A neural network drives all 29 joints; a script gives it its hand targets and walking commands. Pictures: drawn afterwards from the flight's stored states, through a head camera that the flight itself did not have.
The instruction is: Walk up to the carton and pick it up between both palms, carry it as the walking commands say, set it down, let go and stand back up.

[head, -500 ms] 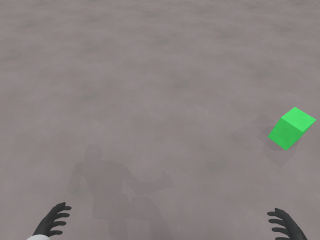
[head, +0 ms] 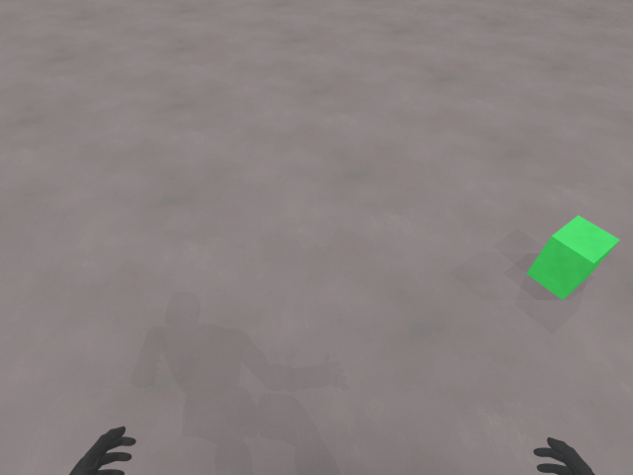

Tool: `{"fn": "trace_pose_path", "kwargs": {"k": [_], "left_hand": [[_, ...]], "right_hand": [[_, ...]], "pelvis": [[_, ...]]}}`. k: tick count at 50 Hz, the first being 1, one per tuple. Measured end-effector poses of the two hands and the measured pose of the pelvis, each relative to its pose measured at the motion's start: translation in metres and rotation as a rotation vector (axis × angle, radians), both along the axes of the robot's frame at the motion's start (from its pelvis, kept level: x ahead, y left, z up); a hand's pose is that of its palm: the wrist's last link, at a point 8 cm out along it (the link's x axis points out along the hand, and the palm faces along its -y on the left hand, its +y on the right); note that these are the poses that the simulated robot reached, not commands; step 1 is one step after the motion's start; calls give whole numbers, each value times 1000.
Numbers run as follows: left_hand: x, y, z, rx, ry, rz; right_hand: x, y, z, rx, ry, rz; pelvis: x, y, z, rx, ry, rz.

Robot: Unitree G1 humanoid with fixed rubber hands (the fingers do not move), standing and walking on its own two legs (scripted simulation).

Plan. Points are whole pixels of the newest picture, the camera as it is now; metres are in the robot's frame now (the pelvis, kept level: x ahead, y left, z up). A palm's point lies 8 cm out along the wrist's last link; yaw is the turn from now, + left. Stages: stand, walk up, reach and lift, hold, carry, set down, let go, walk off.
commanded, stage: stand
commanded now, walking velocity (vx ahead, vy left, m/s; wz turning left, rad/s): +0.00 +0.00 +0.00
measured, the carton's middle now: (570, 257) +1.00 -0.91 -0.66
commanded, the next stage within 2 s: walk up in 0.02 s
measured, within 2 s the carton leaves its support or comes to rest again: neither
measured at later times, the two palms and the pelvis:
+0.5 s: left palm out of the picture +0.12 +0.27 -0.10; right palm out of the picture +0.07 -0.33 -0.13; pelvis +0.05 -0.03 +0.00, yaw -5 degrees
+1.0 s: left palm (193, 322) +0.37 +0.24 -0.10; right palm (542, 466) +0.18 -0.28 -0.12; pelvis +0.26 -0.03 +0.02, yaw -10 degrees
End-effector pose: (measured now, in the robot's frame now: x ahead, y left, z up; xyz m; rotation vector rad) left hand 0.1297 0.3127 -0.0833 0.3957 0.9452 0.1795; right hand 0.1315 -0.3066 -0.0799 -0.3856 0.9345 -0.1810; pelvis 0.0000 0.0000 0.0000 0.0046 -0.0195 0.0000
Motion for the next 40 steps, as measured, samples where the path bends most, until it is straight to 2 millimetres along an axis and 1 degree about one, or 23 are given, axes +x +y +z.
{"fn": "trace_pose_path", "kwargs": {"k": [4,10,14,16,18,21,23,24,26,28,31,33,34,36,38,39,40], "left_hand": [[-6,4,0,4,20,11],[-12,11,-1,7,56,29],[-14,10,-4,-10,82,50],[-14,0,-6,-34,117,44],[-10,-15,-5,-53,147,19],[-3,-33,-5,-63,169,-4],[-3,-40,-10,-43,187,-9],[-6,-42,-16,-29,205,-4],[-20,-48,-21,-28,260,28],[-42,-56,-23,-47,325,73],[-74,-74,-25,-98,462,122],[-83,-83,-27,-130,538,144],[-83,-86,-30,-145,562,155],[-71,-87,-37,-169,577,172],[-49,-83,-48,-182,568,173],[-34,-79,-55,-181,558,162],[-15,-77,-58,-178,544,143]], "right_hand": [[-7,0,-2,0,31,-9],[-11,3,-3,5,55,-18],[-14,2,-4,4,75,-45],[-25,0,-9,23,98,-89],[-40,-2,-15,50,128,-135],[-58,-10,-28,85,187,-179],[-63,-19,-40,102,219,-199],[-62,-24,-47,108,231,-204],[-50,-26,-48,115,252,-194],[-22,-23,-39,121,239,-154],[39,-13,-20,142,145,-111],[80,-7,-11,147,85,-82],[98,-3,-9,148,66,-69],[128,6,-10,144,45,-53],[151,15,-17,133,28,-54],[157,19,-23,129,26,-69],[157,23,-27,134,35,-87]], "pelvis": [[-1,1,2,0,-3,1],[2,4,4,1,0,-1],[5,4,6,2,12,-9],[9,2,7,1,25,-36],[15,-1,10,-7,30,-54],[29,-11,10,-9,39,-67],[39,-22,3,6,40,-88],[43,-28,-2,11,44,-94],[52,-34,-2,-5,36,-82],[65,-38,5,-2,28,-70],[89,-40,15,22,38,-110],[105,-38,16,26,39,-125],[113,-36,15,26,38,-125],[132,-30,11,19,37,-119],[154,-22,1,2,40,-120],[164,-18,-4,-3,41,-123],[172,-16,-5,3,39,-132]]}}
